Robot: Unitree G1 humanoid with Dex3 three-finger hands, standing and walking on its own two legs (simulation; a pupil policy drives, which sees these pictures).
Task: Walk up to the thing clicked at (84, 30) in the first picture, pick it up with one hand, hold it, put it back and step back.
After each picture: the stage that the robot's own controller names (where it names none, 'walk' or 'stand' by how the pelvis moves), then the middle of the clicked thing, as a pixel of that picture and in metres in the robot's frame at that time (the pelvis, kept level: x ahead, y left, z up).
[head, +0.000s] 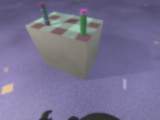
stand; (83, 23) +0.89 +0.13 +0.14
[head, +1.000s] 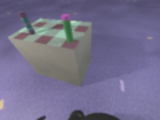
walk; (68, 29) +0.76 +0.27 +0.15
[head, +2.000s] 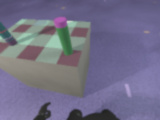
stand; (65, 38) +0.50 +0.22 +0.18
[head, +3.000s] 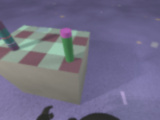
stand; (68, 47) +0.49 +0.20 +0.15
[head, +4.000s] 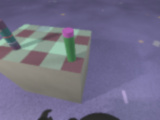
stand; (70, 46) +0.49 +0.19 +0.14
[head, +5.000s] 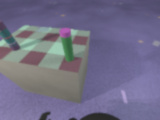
stand; (67, 46) +0.50 +0.21 +0.14
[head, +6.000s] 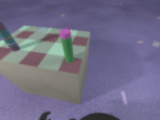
stand; (67, 47) +0.49 +0.21 +0.14
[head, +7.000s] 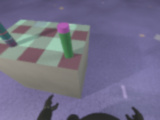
rise first; (66, 43) +0.50 +0.21 +0.14
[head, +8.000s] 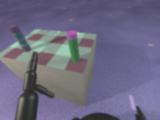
go down; (74, 48) +0.50 +0.19 +0.14
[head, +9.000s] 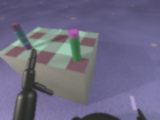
go down; (75, 47) +0.50 +0.19 +0.15
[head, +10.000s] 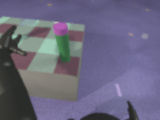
go down; (63, 45) +0.46 +0.18 +0.16
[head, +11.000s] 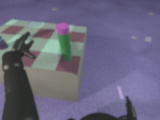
close in; (65, 44) +0.49 +0.18 +0.16
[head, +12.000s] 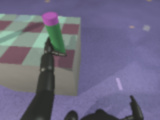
close; (56, 37) +0.50 +0.20 +0.19
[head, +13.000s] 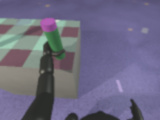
lift; (55, 42) +0.47 +0.21 +0.19
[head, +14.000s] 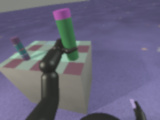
lift; (68, 38) +0.36 +0.13 +0.35
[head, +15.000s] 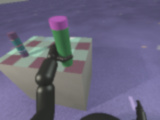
hold; (63, 45) +0.33 +0.16 +0.31
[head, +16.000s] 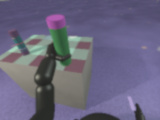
hold; (61, 44) +0.33 +0.18 +0.31
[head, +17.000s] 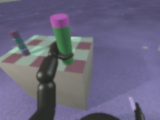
crouch; (64, 43) +0.34 +0.16 +0.32
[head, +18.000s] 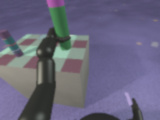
crouch; (61, 27) +0.43 +0.17 +0.36
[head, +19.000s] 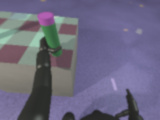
lower; (52, 38) +0.50 +0.21 +0.18
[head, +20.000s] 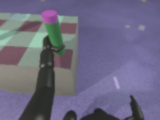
lower; (55, 36) +0.50 +0.19 +0.19
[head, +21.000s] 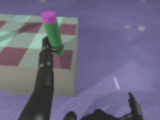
lower; (54, 37) +0.50 +0.20 +0.19
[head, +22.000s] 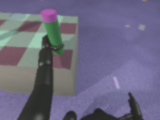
lower; (54, 35) +0.51 +0.20 +0.19
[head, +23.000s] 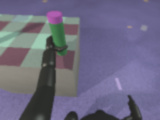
loosen; (59, 37) +0.50 +0.18 +0.19
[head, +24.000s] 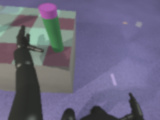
rise; (54, 33) +0.50 +0.18 +0.19
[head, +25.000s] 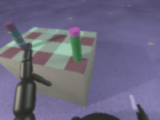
sink last; (76, 46) +0.50 +0.17 +0.17
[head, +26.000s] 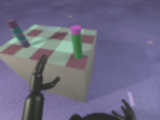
stand; (77, 44) +0.52 +0.17 +0.16
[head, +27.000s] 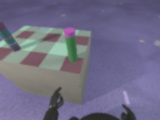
stand; (71, 46) +0.49 +0.18 +0.15
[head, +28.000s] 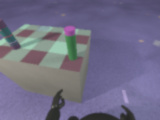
stand; (71, 45) +0.50 +0.19 +0.15
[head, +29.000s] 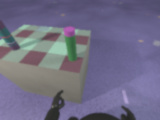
stand; (71, 46) +0.50 +0.18 +0.15
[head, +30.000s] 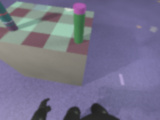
walk; (79, 26) +0.60 +0.13 +0.16
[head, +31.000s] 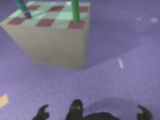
walk; (75, 7) +0.90 +0.21 +0.18
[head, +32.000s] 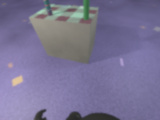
stand; (86, 8) +1.19 +0.17 +0.16
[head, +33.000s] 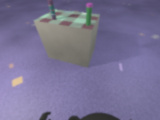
stand; (88, 15) +1.20 +0.12 +0.14
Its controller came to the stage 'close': yes
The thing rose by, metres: 0.22
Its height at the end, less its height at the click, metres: +0.00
